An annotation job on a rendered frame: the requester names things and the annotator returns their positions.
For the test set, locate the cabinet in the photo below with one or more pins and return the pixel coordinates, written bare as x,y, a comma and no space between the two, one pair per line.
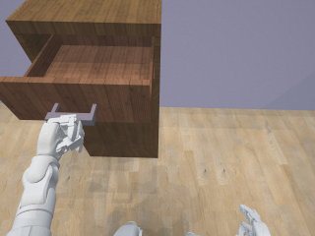
35,21

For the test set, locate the robot left shin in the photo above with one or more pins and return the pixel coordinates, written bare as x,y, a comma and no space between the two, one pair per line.
131,223

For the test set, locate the robot left forearm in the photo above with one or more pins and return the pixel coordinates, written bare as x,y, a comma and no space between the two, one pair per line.
36,209

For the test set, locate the left robot thigh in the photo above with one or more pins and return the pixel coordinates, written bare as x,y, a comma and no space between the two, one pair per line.
129,230

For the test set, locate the robot right hand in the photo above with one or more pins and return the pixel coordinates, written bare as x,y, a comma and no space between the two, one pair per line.
258,227

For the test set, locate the robot left hand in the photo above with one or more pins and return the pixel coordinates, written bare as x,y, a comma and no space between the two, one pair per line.
51,135

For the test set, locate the handle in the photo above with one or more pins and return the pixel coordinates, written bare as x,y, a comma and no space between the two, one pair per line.
87,119

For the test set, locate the drawer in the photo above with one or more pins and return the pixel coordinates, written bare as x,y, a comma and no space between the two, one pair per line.
115,72

